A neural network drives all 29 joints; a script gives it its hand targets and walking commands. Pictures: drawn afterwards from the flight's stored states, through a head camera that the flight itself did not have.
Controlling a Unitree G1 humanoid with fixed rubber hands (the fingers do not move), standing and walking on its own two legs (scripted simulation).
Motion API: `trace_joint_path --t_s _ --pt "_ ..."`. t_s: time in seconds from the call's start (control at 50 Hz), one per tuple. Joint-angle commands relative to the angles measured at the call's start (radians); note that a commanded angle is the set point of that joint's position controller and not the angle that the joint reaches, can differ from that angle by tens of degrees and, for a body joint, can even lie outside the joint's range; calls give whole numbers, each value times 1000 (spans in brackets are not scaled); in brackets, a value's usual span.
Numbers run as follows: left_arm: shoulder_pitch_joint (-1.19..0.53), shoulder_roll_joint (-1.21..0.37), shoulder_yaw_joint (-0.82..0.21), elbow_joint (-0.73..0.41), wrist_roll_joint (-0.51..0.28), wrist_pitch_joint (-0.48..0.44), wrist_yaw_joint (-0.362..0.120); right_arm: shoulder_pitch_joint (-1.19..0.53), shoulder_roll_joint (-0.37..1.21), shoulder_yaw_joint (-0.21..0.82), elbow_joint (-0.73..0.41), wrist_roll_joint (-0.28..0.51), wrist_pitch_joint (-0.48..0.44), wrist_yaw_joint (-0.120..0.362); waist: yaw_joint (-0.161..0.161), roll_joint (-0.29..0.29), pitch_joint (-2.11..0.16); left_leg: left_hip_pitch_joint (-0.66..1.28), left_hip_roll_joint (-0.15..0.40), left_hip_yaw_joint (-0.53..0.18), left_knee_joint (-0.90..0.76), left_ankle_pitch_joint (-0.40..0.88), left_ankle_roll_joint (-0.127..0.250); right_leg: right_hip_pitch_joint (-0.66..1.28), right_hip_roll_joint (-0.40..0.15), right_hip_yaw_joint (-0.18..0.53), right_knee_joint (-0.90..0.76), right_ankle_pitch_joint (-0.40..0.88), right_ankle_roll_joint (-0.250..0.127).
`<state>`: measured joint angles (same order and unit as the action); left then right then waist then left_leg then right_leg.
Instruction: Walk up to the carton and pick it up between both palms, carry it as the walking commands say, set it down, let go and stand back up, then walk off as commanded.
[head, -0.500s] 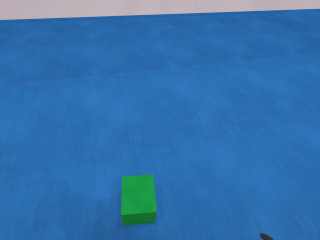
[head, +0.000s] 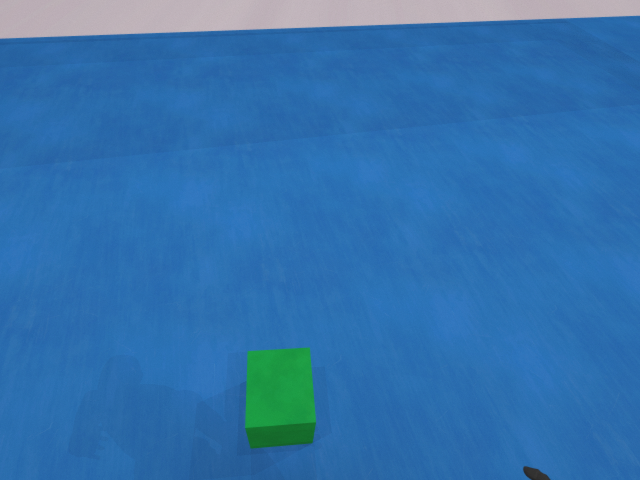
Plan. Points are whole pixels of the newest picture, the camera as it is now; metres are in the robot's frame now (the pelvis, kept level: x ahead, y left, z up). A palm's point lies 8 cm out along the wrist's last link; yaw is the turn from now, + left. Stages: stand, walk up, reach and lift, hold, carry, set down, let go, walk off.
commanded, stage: walk off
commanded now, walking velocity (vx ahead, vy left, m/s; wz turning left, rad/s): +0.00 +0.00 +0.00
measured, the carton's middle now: (280, 397) +0.47 +0.07 -0.68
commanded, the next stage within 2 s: none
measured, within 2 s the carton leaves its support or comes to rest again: neither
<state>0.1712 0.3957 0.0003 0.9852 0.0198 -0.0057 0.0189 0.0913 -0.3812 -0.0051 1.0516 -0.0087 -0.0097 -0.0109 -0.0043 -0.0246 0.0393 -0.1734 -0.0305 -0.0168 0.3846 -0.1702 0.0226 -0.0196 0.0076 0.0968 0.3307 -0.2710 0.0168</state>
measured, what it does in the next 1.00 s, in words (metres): steps on the spot, turning right: left foot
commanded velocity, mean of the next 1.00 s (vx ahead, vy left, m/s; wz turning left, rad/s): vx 0.00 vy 0.00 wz -0.59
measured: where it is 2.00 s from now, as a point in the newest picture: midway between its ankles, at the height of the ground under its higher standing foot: outside the picture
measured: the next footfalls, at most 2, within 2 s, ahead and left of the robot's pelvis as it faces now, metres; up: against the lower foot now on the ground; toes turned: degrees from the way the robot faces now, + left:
left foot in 0.66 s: +0.03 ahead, +0.12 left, +0.00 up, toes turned -14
right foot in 1.08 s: -0.05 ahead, -0.11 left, +0.00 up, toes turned -31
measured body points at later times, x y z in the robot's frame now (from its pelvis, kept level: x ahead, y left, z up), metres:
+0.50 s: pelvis -0.02 -0.01 -0.01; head +0.00 -0.02 +0.44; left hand +0.07 +0.27 -0.14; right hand +0.02 -0.33 -0.14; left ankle -0.01 +0.11 -0.71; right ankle -0.05 -0.14 -0.74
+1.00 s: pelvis -0.03 +0.02 +0.00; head +0.01 +0.02 +0.44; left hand +0.19 +0.22 -0.14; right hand -0.08 -0.26 -0.13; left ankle +0.00 +0.13 -0.74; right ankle -0.10 -0.10 -0.71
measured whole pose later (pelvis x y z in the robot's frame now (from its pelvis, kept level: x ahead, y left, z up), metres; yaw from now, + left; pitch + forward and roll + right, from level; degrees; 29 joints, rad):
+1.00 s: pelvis -0.03 +0.02 +0.00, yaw -24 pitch +0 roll -1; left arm 0.15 0.30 0.06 0.83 0.01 0.09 -0.04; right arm 0.23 -0.28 -0.03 0.88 -0.03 0.02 -0.03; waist -0.02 -0.01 0.08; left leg -0.18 0.09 0.16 0.49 -0.29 0.00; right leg -0.34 -0.02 -0.03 0.79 -0.47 0.08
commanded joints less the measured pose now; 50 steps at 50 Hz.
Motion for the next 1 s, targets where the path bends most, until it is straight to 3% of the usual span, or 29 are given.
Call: trace_joint_path --t_s 0.0,0.08,0.14,0.3,0.34,0.4,0.44,0.46,0.48,0.5,0.52,0.56,0.6,0.62,0.64,0.66,0.68,0.7,0.72,0.74,0.78,0.84,0.9,0.98 --pt "-12 160 31 -36 -1 -9 4 -37 -179 -31 -40 1 -10 -4 -1 24 -37 105 132 -130 -44 157 9 -114 -101 55 -56 162 -31" --pt "50 57 1 -5 -8 19 3 26 -86 -2 0 6 16 -2 -1 44 -37 108 140 -119 -63 201 5 -116 -89 49 -39 160 -31" --pt "38 107 16 -26 -1 30 2 44 -144 -21 1 5 33 -13 -7 37 -36 114 158 -95 -18 222 2 -173 -89 53 31 188 -21" --pt "76 77 30 -93 5 34 0 50 -160 -57 -24 7 59 -35 3 59 -63 77 234 -102 5 59 54 -313 -69 83 209 113 -32" --pt "91 79 35 -108 9 35 0 37 -139 -59 -39 7 66 -36 5 11 -49 40 201 -54 60 -4 35 -334 -93 150 172 110 -54" --pt "92 153 58 -137 14 36 1 -6 -78 -50 -82 1 70 -29 13 -171 21 -108 45 68 272 -126 -49 -322 -216 408 14 217 -145" --pt "123 170 75 -143 23 39 5 -25 -63 -49 -113 -5 65 -22 38 -218 18 -254 -12 -9 494 -376 -59 -221 -271 521 -28 365 -227" --pt "121 166 78 -142 21 40 10 -17 -61 -51 -122 -5 59 -18 24 -187 1 -286 0 -49 562 -387 -55 -180 -270 506 -15 426 -238" --pt "92 151 80 -147 15 44 15 1 -64 -52 -129 -3 50 -16 3 -158 -11 -293 18 -62 561 -366 -53 -148 -245 459 8 463 -216" --pt "66 137 82 -153 12 48 16 10 -64 -51 -136 0 40 -15 -6 -148 -19 -291 33 -59 489 -344 -56 -108 -211 415 29 486 -180" --pt "61 129 86 -154 11 52 15 12 -62 -50 -141 2 33 -15 4 -148 -29 -272 27 -40 416 -322 -65 -75 -188 388 46 518 -157" --pt "66 121 92 -151 9 59 10 30 -46 -47 -154 8 26 -14 15 -164 -50 -181 1 -13 279 -277 -80 -79 -153 369 70 549 -132" --pt "38 119 96 -156 -1 66 7 103 -35 -49 -148 14 25 -23 -19 -154 -62 -26 -15 17 39 -137 -90 -140 -113 355 113 464 -82" --pt "38 101 95 -167 -7 64 5 152 -63 -59 -140 6 20 -35 -31 -109 -78 132 41 -1 -76 -24 -88 -249 -82 331 158 313 -38" --pt "84 38 87 -176 -5 59 3 178 -145 -75 -148 -12 18 -45 -18 116 -100 266 276 -221 -176 -65 -55 -407 24 221 357 10 6" --pt "112 -5 80 -192 0 58 13 130 -229 -90 -179 -9 29 -43 -6 272 -94 162 481 -417 -156 74 69 -512 120 72 533 -355 32" --pt "84 65 92 -186 16 62 16 134 -168 -78 -184 -10 34 -34 -24 191 -83 72 493 -403 -129 153 144 -474 37 51 695 -367 32" --pt "64 57 94 -180 14 64 9 101 -96 -55 -188 -8 32 -32 -2 132 -42 18 442 -319 -123 163 144 -480 10 52 761 -313 27" --pt "72 45 92 -171 11 65 0 50 -60 -44 -202 -8 32 -33 19 127 -11 -15 373 -221 -125 150 117 -470 -3 32 796 -250 33" --pt "77 45 95 -162 12 69 -12 25 -50 -39 -214 -10 30 -37 26 158 -10 -4 320 -147 -116 167 97 -473 -8 3 826 -197 43" --pt "71 34 92 -158 7 76 -32 67 -49 -38 -214 -13 26 -39 8 200 -7 39 275 -64 -90 275 97 -489 -4 -37 801 -164 71" --pt "5 7 83 -181 -1 79 -47 144 -66 -50 -201 -19 23 -38 -27 195 -19 113 302 -33 -61 333 123 -499 -19 -71 683 -178 88" --pt "-54 -14 75 -213 -4 84 -58 174 -81 -61 -201 -23 19 -30 -47 205 -26 107 335 -2 -41 348 136 -436 -38 -115 542 -211 76" --pt "-50 -27 71 -231 -11 78 -65 184 -104 -78 -204 -24 21 -17 -42 238 -50 76 353 35 22 403 114 -319 -13 -173 376 -189 41"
